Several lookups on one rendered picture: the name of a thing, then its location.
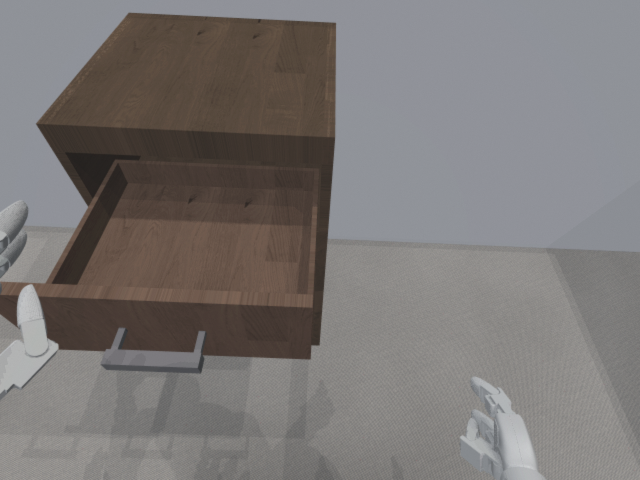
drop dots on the cabinet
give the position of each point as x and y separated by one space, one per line
198 89

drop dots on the right robot hand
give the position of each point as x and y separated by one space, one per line
507 441

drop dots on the drawer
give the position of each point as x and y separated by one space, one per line
168 249

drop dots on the left robot hand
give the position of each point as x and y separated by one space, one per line
21 361

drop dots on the handle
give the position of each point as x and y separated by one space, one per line
153 361

